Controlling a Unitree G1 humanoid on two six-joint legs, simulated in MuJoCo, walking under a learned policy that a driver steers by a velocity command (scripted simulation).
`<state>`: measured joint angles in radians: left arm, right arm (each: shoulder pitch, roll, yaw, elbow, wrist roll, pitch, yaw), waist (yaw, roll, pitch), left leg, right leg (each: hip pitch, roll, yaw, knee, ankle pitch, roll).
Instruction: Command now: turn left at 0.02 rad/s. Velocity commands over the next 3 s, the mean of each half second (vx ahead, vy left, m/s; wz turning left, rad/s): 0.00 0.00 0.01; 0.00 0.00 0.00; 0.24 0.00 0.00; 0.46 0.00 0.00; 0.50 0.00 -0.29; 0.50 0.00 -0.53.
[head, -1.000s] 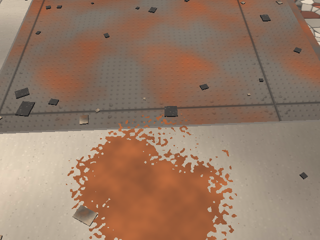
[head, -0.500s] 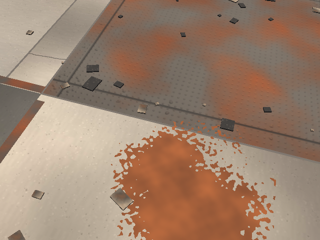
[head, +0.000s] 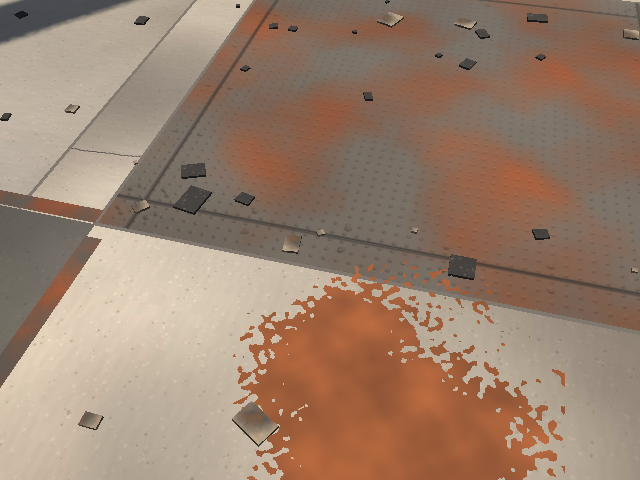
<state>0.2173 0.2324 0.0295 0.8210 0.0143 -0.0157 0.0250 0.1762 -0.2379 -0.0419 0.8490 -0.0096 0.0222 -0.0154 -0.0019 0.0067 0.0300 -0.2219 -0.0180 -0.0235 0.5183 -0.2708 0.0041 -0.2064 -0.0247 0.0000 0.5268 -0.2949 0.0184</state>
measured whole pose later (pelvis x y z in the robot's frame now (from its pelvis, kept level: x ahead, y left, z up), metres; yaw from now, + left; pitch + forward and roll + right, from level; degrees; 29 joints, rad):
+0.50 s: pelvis +0.00 -0.01 +0.00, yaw +0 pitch -2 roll +0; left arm 0.23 0.22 0.02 0.98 0.01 -0.01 0.03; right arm 0.18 -0.22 -0.04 1.05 0.00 0.02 -0.04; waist 0.00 0.00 0.04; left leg -0.19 0.00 -0.03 0.49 -0.26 -0.01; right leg -0.18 -0.01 -0.01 0.49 -0.28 0.00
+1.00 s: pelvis +0.00 -0.01 +0.00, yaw +0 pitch -1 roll +0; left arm 0.26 0.20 0.01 1.07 0.00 -0.01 0.04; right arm 0.22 -0.20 -0.02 1.12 0.00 0.01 -0.05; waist 0.00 0.00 0.04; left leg -0.20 0.01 -0.03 0.48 -0.25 -0.02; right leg -0.18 0.00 0.00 0.48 -0.27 0.00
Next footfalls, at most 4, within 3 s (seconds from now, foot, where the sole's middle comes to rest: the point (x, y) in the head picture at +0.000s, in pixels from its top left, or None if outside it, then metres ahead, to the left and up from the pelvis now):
1.76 right None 0.43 -0.12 -0.77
2.30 left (289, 382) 0.74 0.11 -0.77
2.82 right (422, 310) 0.94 -0.22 -0.77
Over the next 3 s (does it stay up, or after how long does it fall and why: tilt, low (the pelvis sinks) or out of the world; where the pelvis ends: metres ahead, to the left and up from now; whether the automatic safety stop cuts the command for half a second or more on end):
stays up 0.90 -0.13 0.00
